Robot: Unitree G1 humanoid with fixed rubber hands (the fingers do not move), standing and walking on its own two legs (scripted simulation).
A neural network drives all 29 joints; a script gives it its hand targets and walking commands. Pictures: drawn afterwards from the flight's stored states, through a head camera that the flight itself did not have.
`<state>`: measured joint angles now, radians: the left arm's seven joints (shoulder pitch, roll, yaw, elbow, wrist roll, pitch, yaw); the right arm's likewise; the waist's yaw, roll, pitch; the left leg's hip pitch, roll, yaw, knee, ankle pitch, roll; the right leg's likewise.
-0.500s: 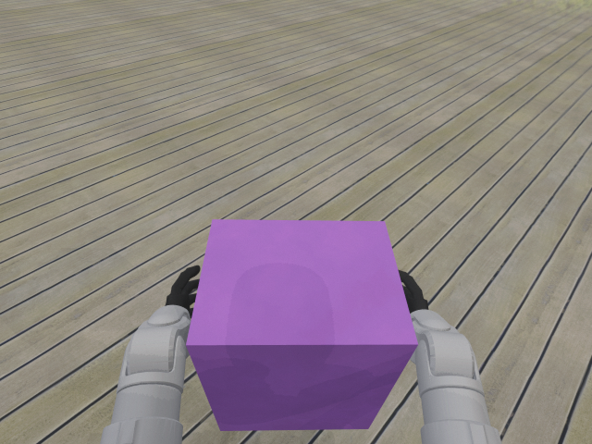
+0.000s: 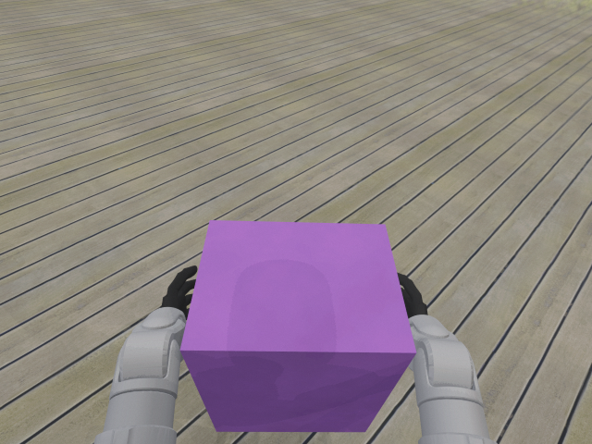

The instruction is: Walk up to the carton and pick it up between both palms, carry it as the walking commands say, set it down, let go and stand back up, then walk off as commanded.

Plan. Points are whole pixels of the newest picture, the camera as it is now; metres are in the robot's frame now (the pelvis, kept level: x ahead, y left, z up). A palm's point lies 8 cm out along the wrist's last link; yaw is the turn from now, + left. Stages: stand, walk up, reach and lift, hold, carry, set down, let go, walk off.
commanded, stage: hold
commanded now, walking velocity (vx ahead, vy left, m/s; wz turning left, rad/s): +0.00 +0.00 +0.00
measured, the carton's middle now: (294, 335) +0.27 +0.00 +0.00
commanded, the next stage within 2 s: carry in 0.44 s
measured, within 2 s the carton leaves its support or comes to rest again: neither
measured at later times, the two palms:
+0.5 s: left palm (175, 315) +0.28 +0.17 +0.04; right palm (414, 328) +0.26 -0.16 +0.04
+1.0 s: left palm (85, 351) +0.21 +0.25 +0.06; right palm (356, 358) +0.21 -0.07 +0.05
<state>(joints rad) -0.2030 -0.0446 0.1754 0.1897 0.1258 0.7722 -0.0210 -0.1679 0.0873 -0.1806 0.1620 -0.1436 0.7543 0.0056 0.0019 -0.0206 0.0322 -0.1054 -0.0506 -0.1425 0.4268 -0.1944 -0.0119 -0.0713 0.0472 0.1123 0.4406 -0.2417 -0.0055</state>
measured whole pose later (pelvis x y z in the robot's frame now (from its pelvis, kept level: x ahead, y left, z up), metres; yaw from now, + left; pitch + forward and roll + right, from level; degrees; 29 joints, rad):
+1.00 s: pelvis -0.02 +0.09 -0.03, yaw +2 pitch +3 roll +0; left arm -0.04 -0.13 0.13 -0.31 0.00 1.16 0.12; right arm 0.04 0.12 -0.16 -0.41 0.00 1.17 -0.12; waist 0.01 0.03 -0.20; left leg -0.54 -0.04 0.08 0.91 -0.40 0.04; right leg -0.43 -0.08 -0.12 0.74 -0.35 0.01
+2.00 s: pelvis -0.12 +0.34 -0.01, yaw -2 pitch +1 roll -1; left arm 0.01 -0.13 0.13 -0.42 -0.01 1.21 0.12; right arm 0.07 0.13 -0.14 -0.47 0.01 1.19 -0.12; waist 0.01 0.01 -0.18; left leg -0.41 0.00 0.17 0.55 -0.17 0.09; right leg -0.35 -0.08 -0.06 0.60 -0.29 0.04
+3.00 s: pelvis -0.18 +0.46 -0.01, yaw -32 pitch +5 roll -2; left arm 0.05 -0.12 0.13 -0.55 -0.03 1.15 0.12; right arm 0.09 0.14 -0.11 -0.53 0.05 1.09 -0.12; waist 0.04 -0.03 -0.08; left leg -0.38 0.07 0.17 0.62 -0.33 0.04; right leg -0.58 -0.04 -0.08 1.01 -0.49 0.01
